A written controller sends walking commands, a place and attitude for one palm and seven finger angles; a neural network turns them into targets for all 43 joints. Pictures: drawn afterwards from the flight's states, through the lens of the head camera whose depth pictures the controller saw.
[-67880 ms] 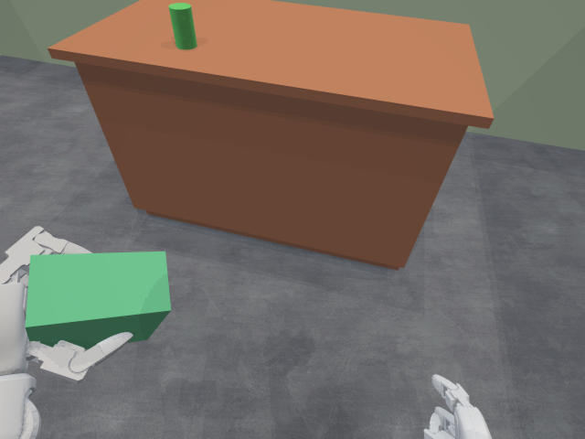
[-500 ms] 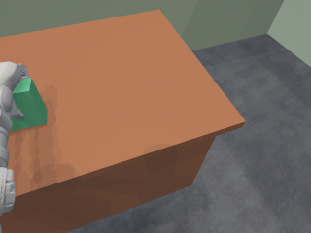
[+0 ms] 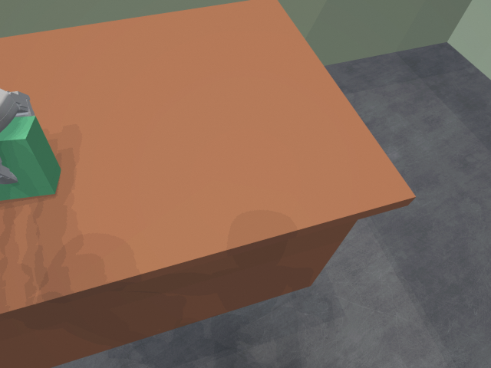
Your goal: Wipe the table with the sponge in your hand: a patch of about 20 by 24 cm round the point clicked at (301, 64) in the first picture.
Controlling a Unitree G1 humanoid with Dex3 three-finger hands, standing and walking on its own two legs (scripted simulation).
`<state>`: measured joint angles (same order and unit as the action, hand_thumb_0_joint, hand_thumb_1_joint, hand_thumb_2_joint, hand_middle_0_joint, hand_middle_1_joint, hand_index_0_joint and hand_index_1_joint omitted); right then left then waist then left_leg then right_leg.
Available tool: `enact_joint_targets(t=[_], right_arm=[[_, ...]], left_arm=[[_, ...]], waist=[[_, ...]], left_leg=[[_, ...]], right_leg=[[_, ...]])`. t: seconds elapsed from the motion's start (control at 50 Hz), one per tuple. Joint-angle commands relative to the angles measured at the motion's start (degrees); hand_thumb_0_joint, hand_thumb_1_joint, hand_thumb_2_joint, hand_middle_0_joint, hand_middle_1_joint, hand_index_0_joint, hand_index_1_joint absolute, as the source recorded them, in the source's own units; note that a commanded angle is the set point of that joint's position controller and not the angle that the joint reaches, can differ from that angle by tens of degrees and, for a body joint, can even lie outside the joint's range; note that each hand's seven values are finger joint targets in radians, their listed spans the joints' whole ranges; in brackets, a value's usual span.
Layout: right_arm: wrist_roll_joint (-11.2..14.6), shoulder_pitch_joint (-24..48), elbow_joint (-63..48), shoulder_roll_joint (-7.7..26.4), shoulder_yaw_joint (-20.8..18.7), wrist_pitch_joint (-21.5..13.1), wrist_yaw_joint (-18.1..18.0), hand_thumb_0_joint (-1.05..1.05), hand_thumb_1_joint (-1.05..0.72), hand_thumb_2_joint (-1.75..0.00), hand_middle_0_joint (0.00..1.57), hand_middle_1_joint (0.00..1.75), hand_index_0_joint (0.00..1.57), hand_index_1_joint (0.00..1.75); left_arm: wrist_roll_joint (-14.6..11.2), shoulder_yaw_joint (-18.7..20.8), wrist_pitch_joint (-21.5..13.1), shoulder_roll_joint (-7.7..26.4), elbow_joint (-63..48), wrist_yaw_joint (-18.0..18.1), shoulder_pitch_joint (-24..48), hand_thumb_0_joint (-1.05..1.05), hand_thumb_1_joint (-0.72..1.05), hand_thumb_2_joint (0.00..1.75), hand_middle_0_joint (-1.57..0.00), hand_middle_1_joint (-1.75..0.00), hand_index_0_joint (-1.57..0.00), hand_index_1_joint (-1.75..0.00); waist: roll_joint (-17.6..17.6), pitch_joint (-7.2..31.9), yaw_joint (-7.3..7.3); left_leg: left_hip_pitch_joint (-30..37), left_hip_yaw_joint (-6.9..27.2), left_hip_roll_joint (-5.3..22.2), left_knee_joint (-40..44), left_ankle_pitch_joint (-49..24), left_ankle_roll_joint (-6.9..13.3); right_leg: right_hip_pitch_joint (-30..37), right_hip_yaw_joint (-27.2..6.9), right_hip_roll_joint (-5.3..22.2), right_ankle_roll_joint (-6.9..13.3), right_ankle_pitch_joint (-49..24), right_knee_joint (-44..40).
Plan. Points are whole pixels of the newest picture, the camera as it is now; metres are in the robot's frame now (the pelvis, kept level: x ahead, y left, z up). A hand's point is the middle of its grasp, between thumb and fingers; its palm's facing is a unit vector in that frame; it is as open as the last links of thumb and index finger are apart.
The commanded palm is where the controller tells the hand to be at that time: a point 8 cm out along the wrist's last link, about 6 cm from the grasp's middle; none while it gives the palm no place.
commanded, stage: wipe back along the first lane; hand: left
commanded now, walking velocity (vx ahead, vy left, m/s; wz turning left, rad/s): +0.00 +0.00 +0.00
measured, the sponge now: (4, 169) +0.38 +0.41 +0.08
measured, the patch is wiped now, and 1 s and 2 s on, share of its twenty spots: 0.90 0.90 0.90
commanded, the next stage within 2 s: lift the sponge slowly off the table in 1.48 s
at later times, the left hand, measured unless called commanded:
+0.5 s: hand out of the picture +0.34 +0.38 +0.12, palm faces -0.08 -0.01 -1.00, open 10.5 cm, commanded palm +0.31 +0.37 +0.16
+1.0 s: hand out of the picture +0.30 +0.36 +0.12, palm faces -0.03 -0.01 -1.00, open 10.5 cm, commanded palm +0.26 +0.35 +0.15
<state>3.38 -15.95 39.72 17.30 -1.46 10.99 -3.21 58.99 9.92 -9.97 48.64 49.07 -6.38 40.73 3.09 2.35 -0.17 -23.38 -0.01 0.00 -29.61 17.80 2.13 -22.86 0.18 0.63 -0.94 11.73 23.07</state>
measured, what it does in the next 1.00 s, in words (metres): stands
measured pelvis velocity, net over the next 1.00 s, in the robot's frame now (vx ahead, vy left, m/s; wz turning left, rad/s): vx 0.00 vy -0.01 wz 0.01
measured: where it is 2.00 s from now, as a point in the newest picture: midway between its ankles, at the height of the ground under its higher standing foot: outside the picture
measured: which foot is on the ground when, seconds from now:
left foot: down 0.00-1.00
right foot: down 0.00-1.00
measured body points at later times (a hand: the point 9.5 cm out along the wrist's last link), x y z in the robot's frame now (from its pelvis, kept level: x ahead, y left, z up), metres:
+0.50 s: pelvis -0.01 +0.00 +0.00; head +0.03 -0.01 +0.45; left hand +0.34 +0.38 +0.18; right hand +0.14 -0.26 -0.12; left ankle -0.05 +0.09 -0.74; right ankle -0.02 -0.15 -0.74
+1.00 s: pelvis +0.00 -0.01 +0.00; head +0.03 -0.03 +0.45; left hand +0.30 +0.36 +0.17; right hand +0.15 -0.26 -0.13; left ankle -0.05 +0.09 -0.74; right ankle -0.02 -0.15 -0.74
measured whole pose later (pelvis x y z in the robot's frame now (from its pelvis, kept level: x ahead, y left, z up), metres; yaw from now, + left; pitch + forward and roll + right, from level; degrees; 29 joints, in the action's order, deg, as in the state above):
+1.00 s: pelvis +0.00 -0.01 +0.00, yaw +1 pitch +6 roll -2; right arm 3.5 -11.1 37.5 17.5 -0.3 8.8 -1.6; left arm 49.4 12.0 2.0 40.2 17.0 -3.8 10.8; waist 5.0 2.5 -3.3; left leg -17.0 0.2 -0.1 -29.5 18.4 1.7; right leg -17.3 0.3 0.8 -1.6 13.5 24.9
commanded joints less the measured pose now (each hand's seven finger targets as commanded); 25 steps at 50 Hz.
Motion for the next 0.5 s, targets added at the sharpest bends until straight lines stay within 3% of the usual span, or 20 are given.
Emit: enact_joint_targets(t=[0.0,0.02,0.08,0.1,0.18,0.2,0.22,0.24,0.26,0.28,0.4,0.48], right_arm=[[-0.2,-1.7,-5.5,9.5,-3.3,-0.7,0.1,0.0,-0.9,-0.9,0.2,0.3,0.2,0.3],[-0.2,-1.8,-5.4,9.7,-3.4,-0.6,0.3,0.0,-0.9,-0.9,0.2,0.3,0.2,0.3],[0.1,-0.3,-5.8,9.6,-3.2,-0.7,0.6,0.0,-0.9,-0.9,0.2,0.3,0.2,0.3],[0.1,0.5,-5.9,9.8,-3.1,-0.9,0.7,0.0,-0.9,-0.9,0.2,0.3,0.2,0.3],[0.2,2.1,-6.6,9.3,-2.8,-1.2,1.1,0.0,-0.9,-0.9,0.2,0.3,0.2,0.3],[0.2,2.7,-6.9,9.4,-2.6,-1.4,1.1,0.0,-0.9,-0.9,0.2,0.3,0.2,0.3],[0.2,2.8,-6.7,9.3,-2.6,-1.5,1.1,0.0,-0.9,-0.9,0.2,0.3,0.2,0.3],[0.2,2.9,-6.6,9.5,-2.6,-1.5,1.2,0.0,-0.9,-0.9,0.2,0.3,0.2,0.3],[0.2,3.8,-7.3,9.1,-2.4,-1.7,1.2,0.0,-0.9,-0.9,0.2,0.3,0.2,0.3],[0.3,4.0,-7.0,9.3,-2.3,-1.8,1.1,0.0,-0.9,-0.9,0.2,0.3,0.2,0.3],[0.2,5.6,-8.0,9.0,-1.6,-2.5,0.7,0.0,-0.9,-0.9,0.2,0.3,0.2,0.3],[0.2,5.9,-8.3,8.7,-1.6,-2.7,0.7,0.0,-0.9,-0.9,0.2,0.3,0.2,0.3]], left_arm=[[-2.7,6.1,0.9,17.5,-13.6,2.2,11.2,0.0,0.1,1.3,-1.2,-1.6,-1.2,-1.6],[-3.0,7.4,1.5,18.5,-13.9,2.5,8.6,0.0,0.1,1.3,-1.2,-1.6,-1.2,-1.6],[-3.6,5.8,3.5,15.9,-15.2,2.7,5.9,0.0,0.1,1.3,-1.2,-1.6,-1.2,-1.6],[-3.6,6.6,3.7,17.0,-17.0,2.5,6.4,0.0,0.1,1.3,-1.2,-1.6,-1.2,-1.6],[-3.8,5.4,6.1,14.8,-19.3,2.6,1.2,0.0,0.1,1.3,-1.2,-1.6,-1.2,-1.6],[-3.9,6.2,6.3,15.6,-20.7,2.2,1.4,0.0,0.1,1.3,-1.2,-1.6,-1.2,-1.6],[-4.0,4.6,7.0,13.6,-19.7,2.2,0.1,0.0,0.1,1.3,-1.2,-1.6,-1.2,-1.6],[-4.0,5.8,7.3,15.0,-20.4,2.2,-0.5,0.0,0.1,1.3,-1.2,-1.6,-1.2,-1.6],[-4.2,3.7,7.7,12.5,-21.2,1.9,-1.1,0.0,0.1,1.3,-1.2,-1.6,-1.2,-1.6],[-4.1,3.6,8.2,12.6,-20.3,1.7,-0.9,0.0,0.1,1.3,-1.2,-1.6,-1.2,-1.6],[-3.8,3.2,8.1,12.2,-21.8,0.5,-1.2,0.0,0.1,1.3,-1.2,-1.6,-1.2,-1.6],[-3.8,1.8,8.3,10.1,-21.1,0.3,-4.8,0.0,0.1,1.3,-1.2,-1.6,-1.2,-1.6]], waist=[[3.1,24.0,-1.63],[3.2,24.2,-1.93],[1.0,20.4,-1.44],[2.5,20.5,-1.79],[1.7,18.5,-2.1],[2.9,18.5,-2.42],[1.8,17.5,-1.99],[1.3,17.5,-2.36],[1.6,16.4,-2.07],[0.8,14.6,-1.83],[0.9,14.0,-2.32],[0.1,12.1,-2.44]], left_leg=[[13.7,1.1,-0.2,0.1,-41.1,-0.5],[13.9,1.2,-0.2,-0.1,-41.2,-0.5],[12.3,1.2,-0.2,0.9,-36.3,-0.3],[12.8,1.3,-0.1,1.3,-38.1,-0.4],[11.9,1.2,-0.5,1.7,-34.6,-0.3],[12.0,1.5,-0.3,2.2,-35.9,-0.5],[12.1,1.1,-0.3,2.0,-34.0,-0.1],[11.7,1.3,-0.4,2.2,-32.8,-0.2],[11.3,1.0,-0.6,2.6,-30.7,-0.1],[10.7,0.9,-0.6,2.9,-27.7,0.1],[10.0,1.1,-0.9,3.9,-24.4,0.2],[9.3,0.8,-1.2,3.7,-21.2,0.2]], right_leg=[[12.6,1.6,-3.2,4.8,-24.0,2.3],[13.0,1.8,-3.3,4.6,-23.6,2.6],[11.7,2.2,-3.4,4.4,-20.3,1.7],[12.1,1.9,-3.2,4.6,-20.9,1.7],[12.6,2.1,-3.2,4.4,-19.1,1.6],[13.0,2.0,-2.9,4.6,-19.2,1.5],[12.4,2.2,-3.1,4.4,-18.4,1.5],[12.6,2.3,-3.1,4.4,-17.5,1.4],[12.4,2.2,-3.0,4.4,-16.7,1.1],[11.6,2.3,-3.0,4.5,-15.3,0.7],[12.3,1.9,-2.7,4.9,-13.6,0.4],[11.3,2.2,-2.9,4.8,-11.5,0.2]])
